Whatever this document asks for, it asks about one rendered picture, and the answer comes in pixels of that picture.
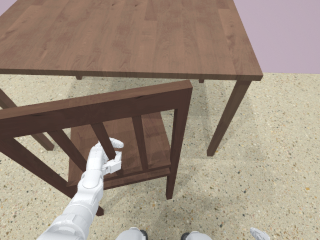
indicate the right robot hand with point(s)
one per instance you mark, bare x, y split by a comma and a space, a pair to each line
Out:
259, 235

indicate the left robot hand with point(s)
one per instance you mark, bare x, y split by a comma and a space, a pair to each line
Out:
98, 159

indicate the table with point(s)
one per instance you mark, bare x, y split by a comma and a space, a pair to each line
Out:
161, 39

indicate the robot left forearm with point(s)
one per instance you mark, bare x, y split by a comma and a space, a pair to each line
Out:
81, 210

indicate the left robot shin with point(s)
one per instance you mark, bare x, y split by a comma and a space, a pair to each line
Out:
135, 228

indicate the chair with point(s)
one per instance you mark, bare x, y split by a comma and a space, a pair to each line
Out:
132, 116

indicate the robot left thigh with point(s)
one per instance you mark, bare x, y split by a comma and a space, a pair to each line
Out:
131, 235

